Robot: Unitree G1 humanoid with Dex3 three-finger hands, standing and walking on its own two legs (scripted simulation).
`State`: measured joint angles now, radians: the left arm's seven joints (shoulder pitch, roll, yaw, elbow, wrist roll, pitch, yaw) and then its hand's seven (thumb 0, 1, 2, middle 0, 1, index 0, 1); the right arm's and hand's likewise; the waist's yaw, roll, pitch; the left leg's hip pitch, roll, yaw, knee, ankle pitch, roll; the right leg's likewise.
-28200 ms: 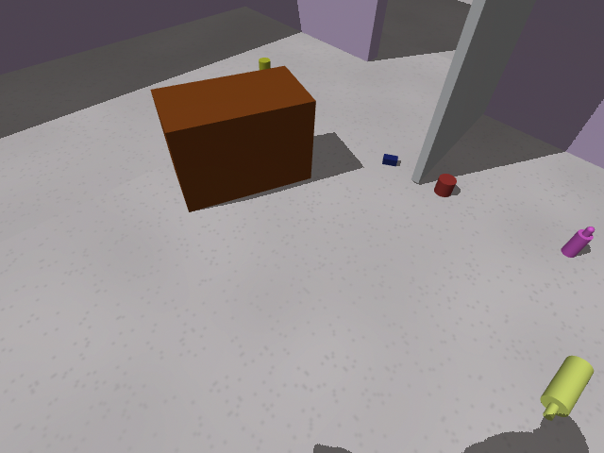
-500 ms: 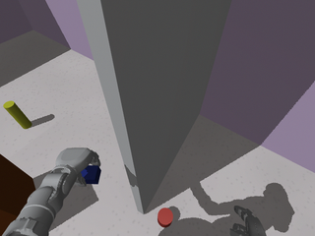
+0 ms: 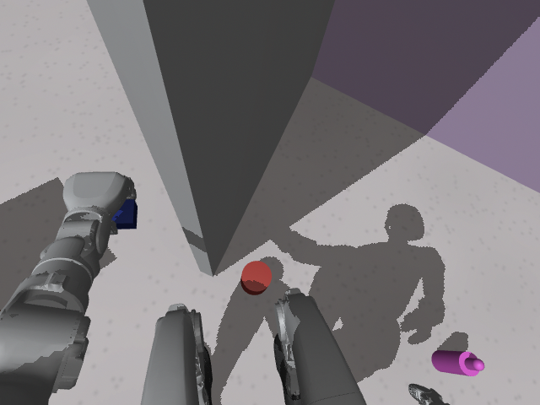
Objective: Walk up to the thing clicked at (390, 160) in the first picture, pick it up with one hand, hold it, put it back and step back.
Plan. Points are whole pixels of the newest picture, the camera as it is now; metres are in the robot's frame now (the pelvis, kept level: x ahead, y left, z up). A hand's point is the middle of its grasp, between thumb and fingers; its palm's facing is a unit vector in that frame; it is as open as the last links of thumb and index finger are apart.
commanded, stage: crouch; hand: left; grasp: from above
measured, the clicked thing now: (113, 214) +0.45 +0.21 -0.15
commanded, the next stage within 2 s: lower in 1.34 s
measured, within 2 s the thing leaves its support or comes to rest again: neither
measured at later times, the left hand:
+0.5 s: hand (134, 227) +0.48 +0.21 -0.30, palm faces -0.43 +0.02 -0.90, open 7.2 cm
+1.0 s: hand (144, 228) +0.50 +0.21 -0.37, palm faces -0.45 +0.00 -0.89, open 7.2 cm
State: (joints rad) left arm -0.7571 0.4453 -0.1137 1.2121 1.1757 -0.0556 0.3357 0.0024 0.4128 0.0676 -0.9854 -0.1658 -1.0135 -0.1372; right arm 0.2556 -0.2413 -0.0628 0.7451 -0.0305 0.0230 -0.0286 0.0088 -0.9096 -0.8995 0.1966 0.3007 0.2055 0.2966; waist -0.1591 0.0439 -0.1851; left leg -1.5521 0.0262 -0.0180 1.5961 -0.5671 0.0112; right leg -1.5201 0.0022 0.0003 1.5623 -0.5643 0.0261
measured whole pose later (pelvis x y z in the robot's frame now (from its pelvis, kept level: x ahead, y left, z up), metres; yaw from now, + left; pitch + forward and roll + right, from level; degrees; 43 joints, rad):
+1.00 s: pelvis -0.02 -0.01 -0.22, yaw -5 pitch +35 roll -7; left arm -1.08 0.71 0.02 1.50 1.27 -0.17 0.35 0.00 0.43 0.04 -0.97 -0.18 -1.00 -0.15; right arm 0.19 -0.25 0.06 0.74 -0.13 -0.03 0.12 0.00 -0.92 -0.90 0.20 0.30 0.21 0.30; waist -0.29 0.00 -0.06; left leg -2.26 0.03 -0.11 2.32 -0.68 0.00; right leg -2.20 0.03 -0.07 2.25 -0.67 0.03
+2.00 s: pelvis -0.01 +0.00 -0.26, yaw -9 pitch +32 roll -10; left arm -1.12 0.87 0.04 1.61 1.32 -0.20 0.44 0.00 0.43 0.04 -0.96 -0.19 -0.99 -0.16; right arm 0.18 -0.28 0.20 0.69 -0.18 -0.08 0.15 0.00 -0.91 -0.90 0.20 0.30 0.21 0.30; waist -0.37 -0.06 0.05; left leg -2.37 0.02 -0.19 2.49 -0.70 -0.01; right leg -2.28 0.04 -0.12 2.37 -0.67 0.04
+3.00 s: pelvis -0.01 +0.00 -0.27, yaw -12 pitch +29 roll -14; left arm -1.16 1.00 0.03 1.72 1.30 -0.20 0.56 0.01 0.44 0.00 -0.99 -0.15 -1.02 -0.10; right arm 0.13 -0.33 0.32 0.63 -0.23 -0.19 0.21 0.00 -0.91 -0.90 0.20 0.30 0.21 0.30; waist -0.43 -0.14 0.16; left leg -2.35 0.03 -0.25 2.54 -0.73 0.00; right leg -2.24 0.07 -0.17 2.37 -0.66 0.06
